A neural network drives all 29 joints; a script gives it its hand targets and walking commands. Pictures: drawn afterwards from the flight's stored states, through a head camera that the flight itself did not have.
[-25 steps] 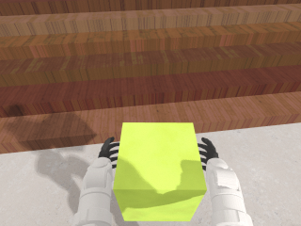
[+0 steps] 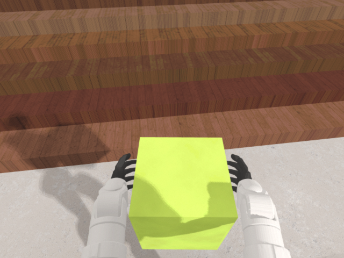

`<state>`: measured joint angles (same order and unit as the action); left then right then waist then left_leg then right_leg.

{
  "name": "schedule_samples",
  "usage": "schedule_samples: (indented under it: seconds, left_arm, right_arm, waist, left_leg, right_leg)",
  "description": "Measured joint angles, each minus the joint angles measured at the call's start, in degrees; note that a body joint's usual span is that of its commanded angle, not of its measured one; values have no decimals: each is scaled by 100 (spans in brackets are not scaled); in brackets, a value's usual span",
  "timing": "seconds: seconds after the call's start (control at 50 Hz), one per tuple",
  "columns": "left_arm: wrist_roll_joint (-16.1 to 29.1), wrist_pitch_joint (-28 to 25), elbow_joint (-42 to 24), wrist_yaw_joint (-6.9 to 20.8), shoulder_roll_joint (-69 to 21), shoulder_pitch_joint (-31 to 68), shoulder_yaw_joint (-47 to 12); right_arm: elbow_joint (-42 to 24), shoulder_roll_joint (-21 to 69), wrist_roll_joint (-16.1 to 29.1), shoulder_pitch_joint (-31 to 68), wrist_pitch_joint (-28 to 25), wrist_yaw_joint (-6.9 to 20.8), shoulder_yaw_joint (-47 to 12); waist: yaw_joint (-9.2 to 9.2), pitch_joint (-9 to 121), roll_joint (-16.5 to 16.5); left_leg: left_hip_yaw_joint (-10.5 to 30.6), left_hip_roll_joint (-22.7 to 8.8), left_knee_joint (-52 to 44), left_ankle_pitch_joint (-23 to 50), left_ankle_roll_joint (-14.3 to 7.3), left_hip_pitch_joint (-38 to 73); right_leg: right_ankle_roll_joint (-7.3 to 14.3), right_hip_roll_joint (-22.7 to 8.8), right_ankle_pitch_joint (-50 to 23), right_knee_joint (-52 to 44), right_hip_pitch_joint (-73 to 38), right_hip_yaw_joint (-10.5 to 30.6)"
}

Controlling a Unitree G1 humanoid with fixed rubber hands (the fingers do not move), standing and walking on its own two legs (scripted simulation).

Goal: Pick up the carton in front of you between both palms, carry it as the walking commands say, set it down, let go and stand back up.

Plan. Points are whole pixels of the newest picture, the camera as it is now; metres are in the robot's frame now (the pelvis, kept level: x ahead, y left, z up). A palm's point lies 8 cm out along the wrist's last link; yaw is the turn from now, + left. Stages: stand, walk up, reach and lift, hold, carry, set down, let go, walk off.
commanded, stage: reach and lift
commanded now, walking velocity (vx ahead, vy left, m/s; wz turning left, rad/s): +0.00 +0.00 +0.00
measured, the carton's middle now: (180, 195) +0.30 +0.00 -0.04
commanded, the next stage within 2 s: hold in 0.36 s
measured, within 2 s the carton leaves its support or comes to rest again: neither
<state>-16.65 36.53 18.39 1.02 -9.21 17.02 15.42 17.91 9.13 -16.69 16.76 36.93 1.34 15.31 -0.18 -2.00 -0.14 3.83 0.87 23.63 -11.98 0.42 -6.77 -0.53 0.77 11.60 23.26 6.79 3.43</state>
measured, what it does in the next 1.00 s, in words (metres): stands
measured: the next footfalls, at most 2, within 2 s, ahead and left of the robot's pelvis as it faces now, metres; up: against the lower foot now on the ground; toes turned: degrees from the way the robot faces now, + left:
none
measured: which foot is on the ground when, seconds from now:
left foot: down 0.00-1.00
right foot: down 0.00-1.00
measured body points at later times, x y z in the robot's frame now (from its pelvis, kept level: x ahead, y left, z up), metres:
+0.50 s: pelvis +0.00 +0.00 +0.00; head -0.03 +0.00 +0.45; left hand +0.30 +0.15 +0.04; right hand +0.30 -0.15 +0.04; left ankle +0.02 +0.13 -0.74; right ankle +0.02 -0.13 -0.74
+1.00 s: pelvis -0.01 +0.00 +0.00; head -0.05 +0.00 +0.45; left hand +0.29 +0.15 +0.04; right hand +0.29 -0.15 +0.04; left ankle +0.02 +0.13 -0.74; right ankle +0.02 -0.13 -0.74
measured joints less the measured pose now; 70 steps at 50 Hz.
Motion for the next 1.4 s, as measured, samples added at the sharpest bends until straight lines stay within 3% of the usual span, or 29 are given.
schedule_samples:
  seconds: [0.38,0.52,0.94,1.4]
  left_arm:
    - [109,297,-342,-41,57,-231,-244]
    - [229,559,-789,-83,95,-409,-426]
    - [84,627,-458,-9,3,-4,-81]
    - [139,739,-781,-33,82,-342,-397]
  right_arm:
    - [-333,-55,112,-229,291,-38,-253]
    - [-758,-90,236,-391,551,-93,-461]
    - [-441,1,105,10,629,-29,-105]
    - [-748,-75,155,-322,728,-36,-417]
  waist:
    - [-1,21,3]
    - [7,54,6]
    - [12,-86,3]
    - [16,-48,6]
  left_leg:
    - [4,-4,-201,44,0,271]
    - [4,-11,-344,121,6,437]
    - [10,0,-95,85,7,347]
    - [6,-9,-313,102,4,514]
  right_leg:
    - [4,-6,-35,-184,-264,3]
    - [5,-7,-110,-320,-425,8]
    - [4,1,-75,-76,-338,6]
    - [6,-2,-94,-294,-502,17]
